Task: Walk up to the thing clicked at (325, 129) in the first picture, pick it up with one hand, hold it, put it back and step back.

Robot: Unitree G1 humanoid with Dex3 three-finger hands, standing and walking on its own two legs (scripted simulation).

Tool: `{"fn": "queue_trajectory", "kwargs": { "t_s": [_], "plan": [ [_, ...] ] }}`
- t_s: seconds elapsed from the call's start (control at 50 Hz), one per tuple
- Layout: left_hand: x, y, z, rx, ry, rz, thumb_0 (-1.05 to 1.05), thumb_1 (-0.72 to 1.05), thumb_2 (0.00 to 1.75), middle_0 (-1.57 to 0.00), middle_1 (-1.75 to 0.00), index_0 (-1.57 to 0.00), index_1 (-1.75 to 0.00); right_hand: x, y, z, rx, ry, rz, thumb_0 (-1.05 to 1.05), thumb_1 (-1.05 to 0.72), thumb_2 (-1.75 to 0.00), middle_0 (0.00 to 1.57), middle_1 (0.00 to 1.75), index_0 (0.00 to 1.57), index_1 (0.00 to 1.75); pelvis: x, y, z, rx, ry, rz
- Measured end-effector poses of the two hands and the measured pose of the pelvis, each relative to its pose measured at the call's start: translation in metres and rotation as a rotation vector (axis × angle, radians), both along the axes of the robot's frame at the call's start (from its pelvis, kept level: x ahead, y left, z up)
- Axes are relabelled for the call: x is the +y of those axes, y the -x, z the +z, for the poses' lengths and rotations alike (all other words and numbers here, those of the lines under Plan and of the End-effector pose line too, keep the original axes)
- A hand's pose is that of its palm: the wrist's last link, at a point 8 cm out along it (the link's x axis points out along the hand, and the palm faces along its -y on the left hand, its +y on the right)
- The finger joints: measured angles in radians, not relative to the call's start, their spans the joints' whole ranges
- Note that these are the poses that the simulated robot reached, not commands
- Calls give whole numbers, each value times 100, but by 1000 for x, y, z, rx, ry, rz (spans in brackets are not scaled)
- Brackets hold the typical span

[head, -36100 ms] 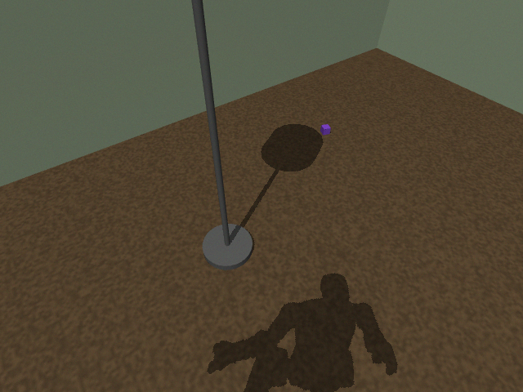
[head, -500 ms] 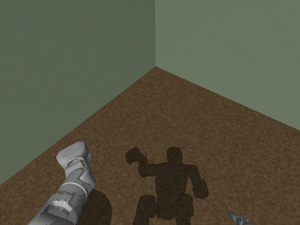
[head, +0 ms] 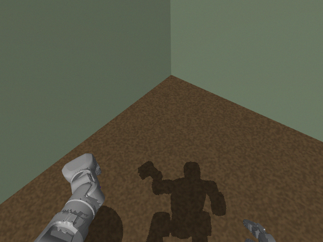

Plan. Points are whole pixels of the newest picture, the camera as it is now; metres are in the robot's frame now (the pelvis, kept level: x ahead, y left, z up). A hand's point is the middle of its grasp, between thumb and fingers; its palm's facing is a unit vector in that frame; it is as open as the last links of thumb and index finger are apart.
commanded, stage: hold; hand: left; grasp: from above
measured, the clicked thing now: (88, 184) +0.32 +0.24 -0.09
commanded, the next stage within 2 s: crouch in 0.72 s
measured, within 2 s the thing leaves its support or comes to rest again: neither
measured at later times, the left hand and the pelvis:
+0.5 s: hand (88, 182) +0.30 +0.22 -0.05, palm faces -0.35 -0.26 -0.90, open 6.1 cm; pelvis +0.00 +0.00 +0.00, yaw +0 degrees
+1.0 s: hand (89, 183) +0.30 +0.22 -0.05, palm faces -0.35 -0.25 -0.90, open 5.9 cm; pelvis +0.00 +0.00 +0.00, yaw +0 degrees
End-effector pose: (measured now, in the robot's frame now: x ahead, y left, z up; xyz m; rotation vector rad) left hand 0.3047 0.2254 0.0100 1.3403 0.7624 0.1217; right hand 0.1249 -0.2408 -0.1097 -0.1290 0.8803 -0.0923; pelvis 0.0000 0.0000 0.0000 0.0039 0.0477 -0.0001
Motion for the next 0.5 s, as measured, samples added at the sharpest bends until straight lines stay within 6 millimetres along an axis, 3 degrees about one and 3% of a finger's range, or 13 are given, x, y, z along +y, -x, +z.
{"fn": "queue_trajectory", "kwargs": {
  "t_s": [0.5],
  "plan": [
    [2,2,1,14,-8,13,-6,48,18,-85,-27,-103,-33,4,-14,4,-29,-7,27,1,-90,-89,20,30,20,30,-1,-2,1,-8,1,4]
  ]
}}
